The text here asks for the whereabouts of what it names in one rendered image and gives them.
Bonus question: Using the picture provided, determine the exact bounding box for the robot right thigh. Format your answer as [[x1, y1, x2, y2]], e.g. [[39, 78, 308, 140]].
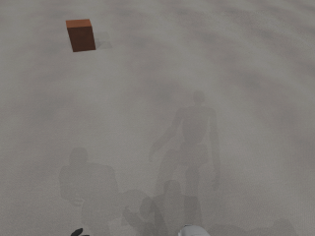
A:
[[177, 225, 211, 236]]

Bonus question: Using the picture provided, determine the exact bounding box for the carton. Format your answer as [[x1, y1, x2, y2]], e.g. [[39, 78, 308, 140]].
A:
[[65, 19, 95, 52]]

